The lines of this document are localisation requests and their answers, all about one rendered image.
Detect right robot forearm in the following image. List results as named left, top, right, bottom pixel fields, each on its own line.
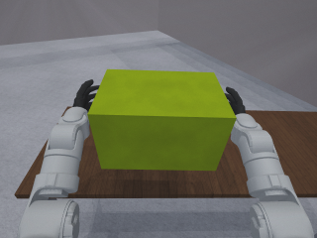
left=230, top=113, right=315, bottom=238

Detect robot left hand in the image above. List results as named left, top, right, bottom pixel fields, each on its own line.
left=72, top=79, right=100, bottom=112

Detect left robot forearm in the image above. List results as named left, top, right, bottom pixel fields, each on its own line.
left=17, top=106, right=90, bottom=238

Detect robot right hand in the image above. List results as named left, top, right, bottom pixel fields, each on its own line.
left=225, top=86, right=246, bottom=115

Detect carton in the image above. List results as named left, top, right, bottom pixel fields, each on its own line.
left=87, top=68, right=237, bottom=172

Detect table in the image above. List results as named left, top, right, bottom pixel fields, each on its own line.
left=14, top=106, right=317, bottom=238

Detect right robot upper arm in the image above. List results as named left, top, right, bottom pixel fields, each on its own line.
left=250, top=201, right=313, bottom=238

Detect left robot upper arm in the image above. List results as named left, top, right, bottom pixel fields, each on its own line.
left=19, top=199, right=80, bottom=238

